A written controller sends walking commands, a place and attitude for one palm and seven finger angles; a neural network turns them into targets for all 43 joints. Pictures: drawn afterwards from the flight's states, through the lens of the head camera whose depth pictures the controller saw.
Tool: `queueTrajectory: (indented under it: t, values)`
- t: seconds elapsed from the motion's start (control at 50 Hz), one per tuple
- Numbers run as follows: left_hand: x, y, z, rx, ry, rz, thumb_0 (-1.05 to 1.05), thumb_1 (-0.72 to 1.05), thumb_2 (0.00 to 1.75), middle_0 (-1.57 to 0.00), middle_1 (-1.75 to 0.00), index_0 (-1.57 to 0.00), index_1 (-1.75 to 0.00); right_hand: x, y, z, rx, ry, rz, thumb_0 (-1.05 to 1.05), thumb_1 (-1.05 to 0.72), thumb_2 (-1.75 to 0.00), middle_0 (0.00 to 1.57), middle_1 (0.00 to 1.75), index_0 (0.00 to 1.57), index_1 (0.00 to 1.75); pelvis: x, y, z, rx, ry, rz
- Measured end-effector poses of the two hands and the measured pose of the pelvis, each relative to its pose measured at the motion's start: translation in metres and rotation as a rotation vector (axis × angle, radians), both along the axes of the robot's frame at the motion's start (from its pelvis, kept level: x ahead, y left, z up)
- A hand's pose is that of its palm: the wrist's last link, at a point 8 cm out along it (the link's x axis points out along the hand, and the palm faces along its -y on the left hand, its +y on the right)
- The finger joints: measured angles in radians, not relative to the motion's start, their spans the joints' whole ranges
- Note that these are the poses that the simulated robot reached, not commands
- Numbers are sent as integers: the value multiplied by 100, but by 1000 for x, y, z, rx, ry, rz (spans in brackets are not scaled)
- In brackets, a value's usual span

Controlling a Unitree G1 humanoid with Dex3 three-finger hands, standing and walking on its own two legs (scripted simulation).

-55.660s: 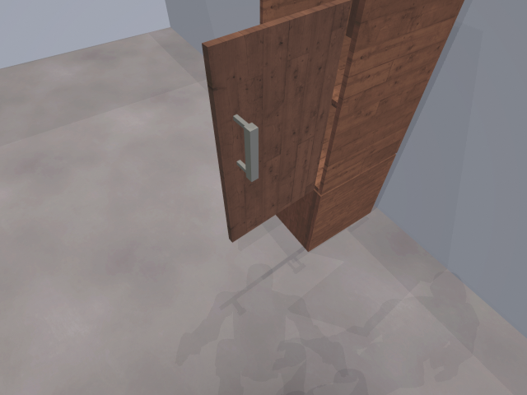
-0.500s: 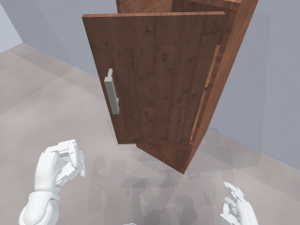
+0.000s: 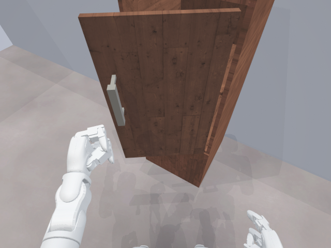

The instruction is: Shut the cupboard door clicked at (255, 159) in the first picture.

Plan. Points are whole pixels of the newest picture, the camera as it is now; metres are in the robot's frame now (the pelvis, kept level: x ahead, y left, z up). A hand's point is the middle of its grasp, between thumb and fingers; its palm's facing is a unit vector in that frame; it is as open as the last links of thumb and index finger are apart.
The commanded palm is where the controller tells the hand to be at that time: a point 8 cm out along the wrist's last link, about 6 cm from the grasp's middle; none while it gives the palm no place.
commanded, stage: bring the fist close to the handle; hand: left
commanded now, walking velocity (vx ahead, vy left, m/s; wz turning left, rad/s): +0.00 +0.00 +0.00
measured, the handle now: (117, 101) +0.48 +0.16 +0.07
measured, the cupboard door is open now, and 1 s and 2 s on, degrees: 34 34 17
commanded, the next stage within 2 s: push the door shut along its arc in 0.80 s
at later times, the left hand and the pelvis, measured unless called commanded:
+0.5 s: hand (127, 125) +0.39 +0.12 +0.08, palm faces +0.09 -1.00 +0.00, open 3.1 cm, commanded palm +0.35 +0.17 +0.08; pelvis -0.01 +0.00 +0.00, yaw -1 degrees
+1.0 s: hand (127, 126) +0.39 +0.12 +0.08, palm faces +0.09 -1.00 -0.02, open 3.1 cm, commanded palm +0.37 +0.17 +0.08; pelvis -0.01 +0.00 +0.00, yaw -1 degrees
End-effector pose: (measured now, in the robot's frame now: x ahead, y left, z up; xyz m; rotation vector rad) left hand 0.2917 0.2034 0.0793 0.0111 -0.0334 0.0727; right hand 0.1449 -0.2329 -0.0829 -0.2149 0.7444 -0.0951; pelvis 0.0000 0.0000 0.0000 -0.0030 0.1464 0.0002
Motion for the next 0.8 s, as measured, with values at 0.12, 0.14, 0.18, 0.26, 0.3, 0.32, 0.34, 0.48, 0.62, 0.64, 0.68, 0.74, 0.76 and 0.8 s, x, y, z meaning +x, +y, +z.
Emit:
queueTrajectory:
  t: [0.12,0.14,0.18,0.26,0.3,0.32,0.34,0.48,0.62,0.64,0.68,0.74,0.76,0.8]
  values:
    - [19,-9,1,-4,-3,3,2,90,90,-130,-150,-131,-150,-5,1,-3,8,28,-15,1,-90,-90,20,30,20,30,0,2,0,2,5,-6]
    - [22,-11,2,-5,-6,4,2,90,90,-130,-150,-131,-150,-6,2,-3,9,32,-17,1,-90,-90,20,30,20,30,0,2,0,2,6,-7]
    - [26,-14,3,-5,-12,4,2,90,90,-130,-150,-131,-150,-8,2,-4,13,41,-20,1,-90,-90,20,30,20,30,0,3,1,2,7,-9]
    - [36,-19,3,-6,-7,5,2,90,90,-130,-150,-131,-150,-13,3,-6,17,63,-26,1,-90,-90,20,30,20,30,-1,3,1,2,8,-11]
    - [42,-21,2,-6,-1,10,2,90,90,-130,-150,-131,-150,-16,3,-7,16,76,-31,1,-90,-90,20,30,20,30,-2,3,1,2,9,-11]
    - [44,-21,1,-5,0,12,2,90,90,-130,-150,-131,-150,-18,2,-8,16,82,-34,1,-90,-90,20,30,20,30,-2,3,1,2,10,-11]
    - [47,-22,1,-6,1,14,2,90,90,-130,-150,-131,-150,-20,2,-9,16,88,-36,1,-90,-90,20,30,20,30,-3,3,0,1,12,-11]
    - [70,-31,4,-7,-12,17,2,90,90,-130,-150,-131,-150,-37,-3,-16,11,140,-62,1,-90,-90,20,30,20,30,-6,3,-1,1,29,-15]
    - [69,-40,2,-6,-7,10,2,90,90,-130,-150,-130,-150,-57,-7,-20,26,188,-91,1,-90,-90,20,30,20,30,-6,3,1,7,30,-29]
    - [67,-41,2,-7,-6,12,2,90,90,-130,-150,-130,-150,-59,-7,-20,26,194,-93,1,-90,-90,20,30,20,30,-6,3,1,8,28,-29]
    - [65,-41,0,-8,-6,20,2,90,90,-130,-150,-130,-150,-63,-8,-20,25,203,-95,1,-90,-90,20,30,20,30,-6,2,1,9,26,-31]
    - [62,-39,0,-2,-12,33,2,90,90,-130,-150,-131,-150,-65,-10,-20,22,208,-99,1,-90,-90,20,30,20,30,-8,0,2,9,23,-31]
    - [61,-38,0,1,-15,35,2,90,90,-130,-150,-131,-150,-65,-10,-20,21,208,-99,1,-90,-90,20,30,20,30,-8,0,2,9,22,-30]
    - [61,-36,1,7,-21,37,2,90,90,-130,-150,-131,-150,-64,-11,-19,18,205,-99,1,-90,-90,20,30,20,30,-9,-1,2,8,20,-28]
